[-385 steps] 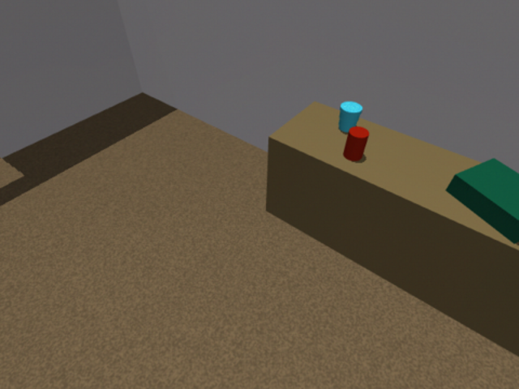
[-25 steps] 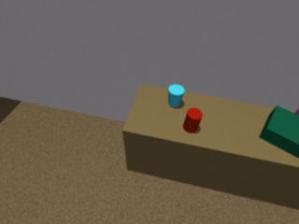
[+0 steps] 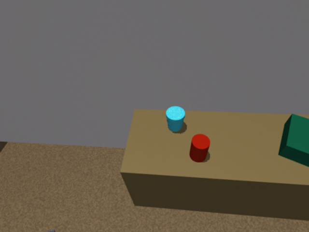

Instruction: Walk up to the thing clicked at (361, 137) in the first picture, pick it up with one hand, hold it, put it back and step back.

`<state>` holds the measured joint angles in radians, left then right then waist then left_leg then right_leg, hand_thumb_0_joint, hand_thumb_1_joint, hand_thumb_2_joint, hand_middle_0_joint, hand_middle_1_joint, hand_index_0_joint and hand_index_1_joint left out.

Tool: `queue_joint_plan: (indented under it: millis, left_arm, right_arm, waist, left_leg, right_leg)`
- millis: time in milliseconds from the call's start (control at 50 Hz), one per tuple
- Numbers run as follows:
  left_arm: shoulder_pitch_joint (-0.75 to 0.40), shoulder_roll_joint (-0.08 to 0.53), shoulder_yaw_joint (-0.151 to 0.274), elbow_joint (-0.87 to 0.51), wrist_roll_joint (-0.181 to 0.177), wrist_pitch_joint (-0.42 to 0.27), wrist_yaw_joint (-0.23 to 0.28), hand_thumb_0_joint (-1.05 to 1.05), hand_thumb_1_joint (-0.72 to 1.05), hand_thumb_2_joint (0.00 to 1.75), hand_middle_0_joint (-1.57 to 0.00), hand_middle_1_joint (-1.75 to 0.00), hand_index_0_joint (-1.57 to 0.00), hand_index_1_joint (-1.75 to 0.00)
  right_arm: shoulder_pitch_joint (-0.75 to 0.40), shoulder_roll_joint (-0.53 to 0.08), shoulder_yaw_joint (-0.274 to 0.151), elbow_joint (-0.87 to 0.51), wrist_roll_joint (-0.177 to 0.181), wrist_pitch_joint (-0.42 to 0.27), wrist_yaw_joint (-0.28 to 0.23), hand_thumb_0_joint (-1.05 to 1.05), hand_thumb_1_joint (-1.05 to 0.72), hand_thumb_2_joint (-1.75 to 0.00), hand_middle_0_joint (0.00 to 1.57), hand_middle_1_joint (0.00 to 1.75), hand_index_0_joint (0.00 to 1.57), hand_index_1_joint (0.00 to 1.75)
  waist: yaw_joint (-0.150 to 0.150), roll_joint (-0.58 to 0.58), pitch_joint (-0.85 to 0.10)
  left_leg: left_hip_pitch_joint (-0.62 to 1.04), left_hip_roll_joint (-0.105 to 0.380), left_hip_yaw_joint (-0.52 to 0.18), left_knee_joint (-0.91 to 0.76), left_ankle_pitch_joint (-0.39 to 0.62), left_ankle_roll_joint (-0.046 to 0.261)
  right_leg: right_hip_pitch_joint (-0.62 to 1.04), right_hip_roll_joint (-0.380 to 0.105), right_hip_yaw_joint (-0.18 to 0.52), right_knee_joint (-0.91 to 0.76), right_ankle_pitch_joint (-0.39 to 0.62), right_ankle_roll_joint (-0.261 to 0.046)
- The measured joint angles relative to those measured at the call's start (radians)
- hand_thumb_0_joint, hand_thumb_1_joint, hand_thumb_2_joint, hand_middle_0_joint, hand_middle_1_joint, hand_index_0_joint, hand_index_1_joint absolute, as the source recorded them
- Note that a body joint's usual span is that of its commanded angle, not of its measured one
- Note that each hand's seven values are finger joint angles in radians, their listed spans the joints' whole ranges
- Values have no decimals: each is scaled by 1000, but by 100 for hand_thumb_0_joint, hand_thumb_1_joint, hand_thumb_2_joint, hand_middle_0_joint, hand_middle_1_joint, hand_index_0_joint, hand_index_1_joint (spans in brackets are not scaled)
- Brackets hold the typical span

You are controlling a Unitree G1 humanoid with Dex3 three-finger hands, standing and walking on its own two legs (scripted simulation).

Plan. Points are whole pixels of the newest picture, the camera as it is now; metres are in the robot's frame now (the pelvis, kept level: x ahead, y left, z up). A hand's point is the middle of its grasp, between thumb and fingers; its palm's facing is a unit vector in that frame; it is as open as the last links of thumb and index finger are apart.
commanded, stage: walk up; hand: right
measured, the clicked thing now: (199, 148) +0.50 -0.16 -0.23
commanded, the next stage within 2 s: none
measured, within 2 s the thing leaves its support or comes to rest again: neither
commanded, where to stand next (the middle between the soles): +0.09 +0.03 m, yaw -4 degrees
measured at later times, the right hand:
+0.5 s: hand out of the picture +0.14 -0.22 -0.13, palm faces +0.04 +0.89 -0.46, open 7.3 cm
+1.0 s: hand out of the picture +0.08 -0.23 -0.15, palm faces +0.04 +0.93 -0.36, open 7.3 cm
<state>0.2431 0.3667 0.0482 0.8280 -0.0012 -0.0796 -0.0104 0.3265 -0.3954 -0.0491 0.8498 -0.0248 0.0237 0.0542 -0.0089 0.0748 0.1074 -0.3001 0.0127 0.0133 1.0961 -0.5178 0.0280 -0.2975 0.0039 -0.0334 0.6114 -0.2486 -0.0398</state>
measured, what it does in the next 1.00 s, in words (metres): steps on the spot: left foot, then right foot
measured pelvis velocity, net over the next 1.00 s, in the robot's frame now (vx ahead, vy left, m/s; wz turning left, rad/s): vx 0.05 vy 0.03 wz -0.11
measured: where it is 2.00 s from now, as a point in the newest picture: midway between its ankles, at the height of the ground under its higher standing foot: outside the picture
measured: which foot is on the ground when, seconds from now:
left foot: up 0.00-0.20, down 0.22-0.64, up 0.66-0.86, down 0.88-1.00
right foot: down 0.00-0.26, up 0.28-0.60, down 0.62-1.00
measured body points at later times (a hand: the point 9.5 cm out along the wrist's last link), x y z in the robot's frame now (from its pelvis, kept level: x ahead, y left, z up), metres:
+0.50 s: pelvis +0.06 +0.06 -0.01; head +0.12 +0.09 +0.43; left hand +0.17 +0.38 -0.15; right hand +0.13 -0.26 -0.10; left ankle +0.15 +0.20 -0.72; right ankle +0.03 -0.09 -0.68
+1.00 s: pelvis +0.05 +0.03 -0.01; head +0.07 +0.03 +0.44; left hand +0.18 +0.33 -0.12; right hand +0.08 -0.28 -0.13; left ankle +0.08 +0.16 -0.72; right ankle +0.04 -0.09 -0.72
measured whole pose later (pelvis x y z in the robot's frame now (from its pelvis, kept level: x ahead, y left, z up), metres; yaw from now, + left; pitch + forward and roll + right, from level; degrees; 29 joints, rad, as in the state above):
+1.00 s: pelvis +0.05 +0.03 -0.01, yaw -7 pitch -2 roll +1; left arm 0.15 0.37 0.04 0.91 0.00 0.01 0.00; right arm 0.23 -0.36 0.00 0.96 -0.02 -0.04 0.00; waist 0.01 -0.02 0.09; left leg -0.29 0.00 -0.01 0.67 -0.34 0.00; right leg -0.31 -0.02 0.01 0.74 -0.47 -0.02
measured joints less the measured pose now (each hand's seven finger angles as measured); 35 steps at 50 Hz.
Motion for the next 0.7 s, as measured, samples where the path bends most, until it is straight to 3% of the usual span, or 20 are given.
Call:
queue_joint_plan:
  millis: [80, 140, 220, 240, 260, 320, 400, 560, 600, 640, 660, 700]
  left_arm:
    - [38, 1, -8, -9, 2, -6, 5, 0, 90, 90, -20, -30, -20, -30]
    - [50, 12, -12, -5, 12, 7, 9, 0, 90, 90, -20, -31, -20, -30]
    - [44, 32, -19, -7, 8, 42, 9, 0, 90, 90, -20, -31, -20, -30]
    - [36, 40, -19, -5, 4, 56, 10, 0, 90, 90, -20, -31, -20, -30]
    - [20, 47, -15, 2, 0, 71, 14, 0, 90, 90, -20, -31, -20, -30]
    - [-11, 62, -10, 20, -8, 107, 27, 1, 91, 90, -20, -30, -20, -30]
    - [-27, 82, 3, 43, -7, 120, 21, 1, 91, 90, -20, -30, -20, -30]
    - [-28, 65, 17, 61, 9, 128, -5, 0, 91, 90, -20, -30, -20, -30]
    - [-23, 61, 23, 63, 14, 119, -9, 0, 91, 90, -20, -30, -20, -30]
    - [-28, 42, 31, 73, 24, 108, -8, 0, 91, 90, -20, -30, -20, -30]
    - [-25, 34, 31, 71, 31, 105, -8, 0, 91, 90, -20, -30, -20, -30]
    - [-14, 30, 25, 64, 41, 103, -12, 0, 91, 90, -20, -30, -20, -30]
  right_arm:
    - [-27, -22, -8, -25, 0, -9, 3, 0, -91, -90, 21, 30, 21, 30]
    - [-48, -31, -17, -31, 5, -22, -6, 0, -91, -90, 21, 30, 21, 30]
    - [-69, -38, -26, -15, 12, -40, -27, 0, -91, -90, 21, 30, 21, 30]
    - [-75, -33, -29, -7, 10, -46, -35, 0, -91, -90, 21, 30, 21, 30]
    - [-84, -21, -28, 1, 6, -49, -42, 0, -91, -90, 21, 30, 21, 30]
    - [-107, 12, -5, 6, 6, -47, -46, 0, -91, -90, 21, 30, 21, 30]
    - [-126, 45, 18, -5, 7, -48, -53, 0, -90, -90, 21, 30, 21, 30]
    - [-139, -14, 5, -37, -3, -49, -67, 0, -90, -90, 21, 30, 21, 30]
    - [-141, -34, 1, -40, -1, -39, -67, 0, -90, -90, 21, 30, 21, 30]
    - [-148, -57, -6, -30, 6, -24, -70, 0, -90, -90, 21, 30, 21, 30]
    - [-147, -58, -9, -19, 11, -14, -75, 0, -90, -90, 21, 30, 21, 30]
    - [-142, -47, -6, 9, 18, -1, -86, 0, -90, -90, 21, 30, 21, 30]
  waist:
    - [18, 4, -3]
    - [25, -8, 5]
    - [37, -36, 15]
    - [35, -56, 18]
    - [37, -84, 25]
    - [33, -116, 37]
    - [25, -149, 34]
    - [22, -115, 40]
    - [21, -95, 36]
    - [14, -37, 47]
    - [10, -22, 43]
    - [30, -39, 21]
  left_leg:
    - [-119, 55, -38, -35, 95, -13]
    - [-142, 87, -41, -207, 144, -30]
    - [-97, 72, -18, -417, 318, -40]
    - [-88, 57, -9, -423, 301, -53]
    - [-94, 42, 6, -399, 279, -56]
    - [-109, 55, 16, -357, 245, -46]
    - [-106, 78, 29, -387, 255, -44]
    - [-128, 115, 64, -356, 241, -47]
    - [-147, 131, 64, -319, 226, -53]
    - [-167, 163, 30, -267, 205, -46]
    - [-176, 153, 5, -242, 152, -33]
    - [-186, 81, -34, -163, 17, -17]
  right_leg:
    - [53, -3, 25, -54, -1, 18]
    - [64, -14, 42, -44, -23, 35]
    - [28, -35, 67, 73, -107, 63]
    - [11, -49, 76, 122, -139, 67]
    - [-9, -60, 100, 169, -158, 51]
    - [-76, 5, 157, 352, -280, 22]
    - [-133, 42, 151, 491, -278, 11]
    - [-81, -7, 82, 319, -288, 36]
    - [-36, -10, 49, 204, -236, 32]
    - [-10, 22, 15, 168, -178, 35]
    - [-10, 26, 5, 176, -183, 33]
    - [-25, 7, 26, 192, -192, 24]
